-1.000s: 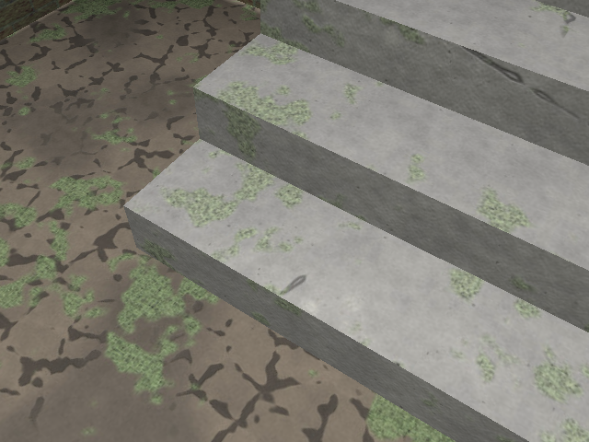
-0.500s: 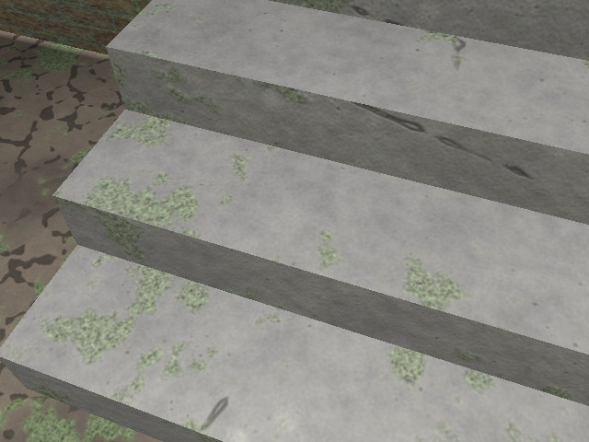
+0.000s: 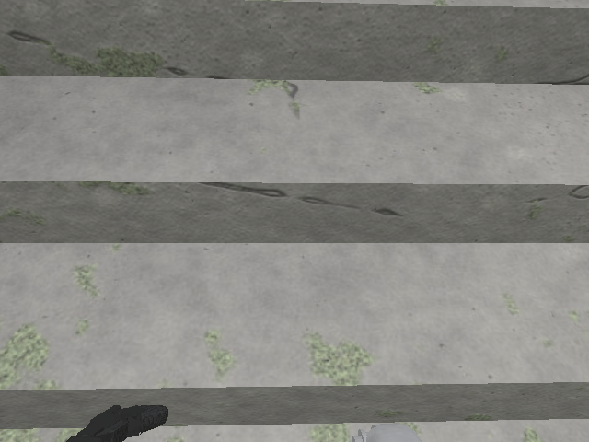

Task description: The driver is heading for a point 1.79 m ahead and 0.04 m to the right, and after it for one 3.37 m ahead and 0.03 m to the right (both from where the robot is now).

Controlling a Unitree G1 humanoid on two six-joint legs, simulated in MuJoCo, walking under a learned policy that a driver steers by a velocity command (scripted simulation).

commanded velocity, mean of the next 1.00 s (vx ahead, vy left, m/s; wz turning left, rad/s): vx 0.50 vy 0.00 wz -0.18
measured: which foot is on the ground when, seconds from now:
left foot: down 0.00-0.24, up 0.26-0.70, down 0.72-1.00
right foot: up 0.00-0.22, down 0.24-0.76, up 0.78-1.00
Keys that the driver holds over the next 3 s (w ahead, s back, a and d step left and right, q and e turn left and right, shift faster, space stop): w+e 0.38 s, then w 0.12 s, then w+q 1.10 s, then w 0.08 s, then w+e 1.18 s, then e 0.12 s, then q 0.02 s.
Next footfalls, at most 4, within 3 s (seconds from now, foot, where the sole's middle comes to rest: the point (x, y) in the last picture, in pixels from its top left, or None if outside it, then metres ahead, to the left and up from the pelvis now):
0.24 right None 0.26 -0.14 -0.60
0.72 left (313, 312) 0.60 -0.04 -0.42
1.26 right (407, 128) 0.91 -0.23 -0.25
1.80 left None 1.16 0.20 -0.07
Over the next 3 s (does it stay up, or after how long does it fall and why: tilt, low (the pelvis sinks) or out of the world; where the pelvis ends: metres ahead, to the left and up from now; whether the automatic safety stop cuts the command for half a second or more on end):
stays up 1.70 0.10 0.86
